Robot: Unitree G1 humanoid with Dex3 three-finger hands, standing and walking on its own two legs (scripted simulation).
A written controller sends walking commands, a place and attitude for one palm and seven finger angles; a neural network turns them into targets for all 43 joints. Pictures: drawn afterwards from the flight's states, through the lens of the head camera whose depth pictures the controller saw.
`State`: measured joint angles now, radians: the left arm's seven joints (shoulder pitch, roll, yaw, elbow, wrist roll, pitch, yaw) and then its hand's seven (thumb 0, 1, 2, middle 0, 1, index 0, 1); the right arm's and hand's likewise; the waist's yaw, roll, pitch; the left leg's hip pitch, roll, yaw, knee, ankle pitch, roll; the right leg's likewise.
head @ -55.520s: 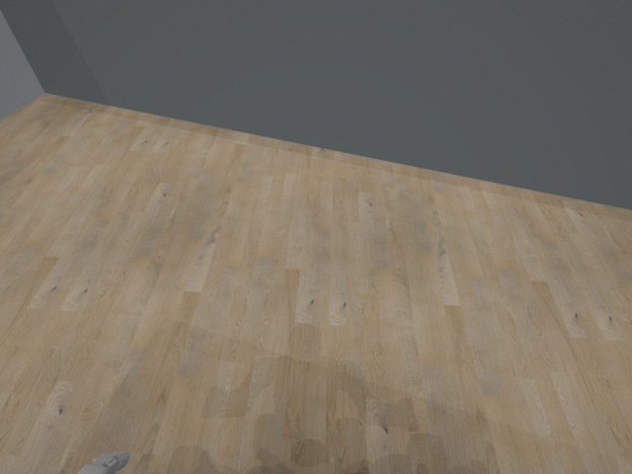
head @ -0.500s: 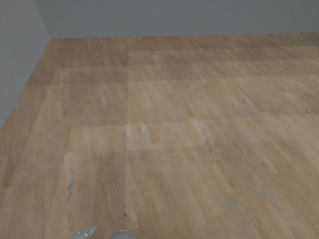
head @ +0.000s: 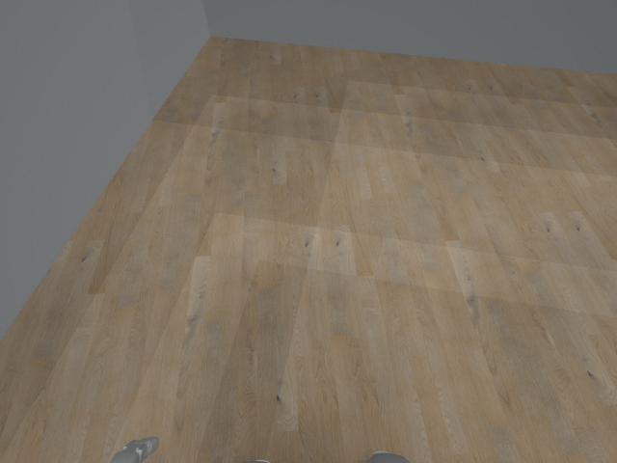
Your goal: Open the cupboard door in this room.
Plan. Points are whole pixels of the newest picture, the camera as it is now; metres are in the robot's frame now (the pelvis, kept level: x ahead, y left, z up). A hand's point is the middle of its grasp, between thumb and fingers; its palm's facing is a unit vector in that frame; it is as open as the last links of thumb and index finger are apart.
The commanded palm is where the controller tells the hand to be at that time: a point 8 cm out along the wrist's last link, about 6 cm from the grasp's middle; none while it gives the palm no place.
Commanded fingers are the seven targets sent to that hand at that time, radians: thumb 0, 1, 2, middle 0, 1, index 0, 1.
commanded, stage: turn to face it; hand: left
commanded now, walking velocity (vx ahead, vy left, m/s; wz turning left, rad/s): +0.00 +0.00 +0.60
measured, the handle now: out of the picture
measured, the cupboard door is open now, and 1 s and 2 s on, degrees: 46 46 46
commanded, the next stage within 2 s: none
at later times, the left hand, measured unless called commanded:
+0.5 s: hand out of the picture -0.05 +0.15 -0.17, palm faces +0.39 -0.89 -0.25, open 7.3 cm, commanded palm none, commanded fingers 0.00 0.90 0.90 -0.20 -0.30 -0.20 -0.30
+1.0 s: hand out of the picture +0.00 +0.20 -0.15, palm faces +0.55 -0.79 -0.28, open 7.4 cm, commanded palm none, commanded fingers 0.00 0.90 0.90 -0.20 -0.30 -0.20 -0.30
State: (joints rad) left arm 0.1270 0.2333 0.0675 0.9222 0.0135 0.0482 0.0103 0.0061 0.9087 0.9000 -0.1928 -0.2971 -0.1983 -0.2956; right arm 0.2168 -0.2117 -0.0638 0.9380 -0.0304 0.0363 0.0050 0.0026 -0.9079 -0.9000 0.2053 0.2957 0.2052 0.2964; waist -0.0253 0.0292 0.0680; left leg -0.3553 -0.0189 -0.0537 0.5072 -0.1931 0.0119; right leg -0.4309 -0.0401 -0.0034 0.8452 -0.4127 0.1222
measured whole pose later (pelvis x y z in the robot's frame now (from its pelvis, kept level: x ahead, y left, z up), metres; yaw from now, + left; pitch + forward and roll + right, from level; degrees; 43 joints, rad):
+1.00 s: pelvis +0.00 -0.04 +0.00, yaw +36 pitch +3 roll +1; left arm 0.09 0.22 0.06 0.87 0.01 0.03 0.01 0.01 0.91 0.90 -0.19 -0.30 -0.20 -0.30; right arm 0.23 -0.22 -0.07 0.95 -0.03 0.05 0.00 0.00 -0.91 -0.90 0.21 0.30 0.21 0.30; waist -0.04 0.03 0.08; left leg -0.34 -0.06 -0.10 0.55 -0.26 0.00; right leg -0.32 -0.02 -0.02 0.63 -0.32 0.10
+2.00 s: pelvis +0.05 -0.02 -0.01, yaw +71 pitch +3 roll +1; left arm 0.09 0.21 0.05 0.86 0.01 0.03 0.01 0.01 0.91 0.90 -0.20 -0.30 -0.20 -0.30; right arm 0.25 -0.21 -0.08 0.95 -0.02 0.05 0.00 0.00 -0.91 -0.90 0.21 0.30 0.21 0.30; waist -0.05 0.03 0.07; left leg -0.36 -0.09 -0.15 0.56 -0.24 0.01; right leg -0.29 -0.01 -0.01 0.58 -0.32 0.07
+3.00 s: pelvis +0.05 +0.00 +0.00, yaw +107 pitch +2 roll -1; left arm 0.09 0.22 0.06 0.88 0.01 0.05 0.01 0.01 0.91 0.90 -0.19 -0.30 -0.20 -0.30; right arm 0.25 -0.20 -0.07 0.96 -0.03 0.04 0.00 0.00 -0.91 -0.90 0.21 0.30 0.21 0.30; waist -0.05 0.01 0.07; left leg -0.32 -0.08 -0.12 0.49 -0.20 0.04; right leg -0.40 -0.03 0.01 0.81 -0.41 0.10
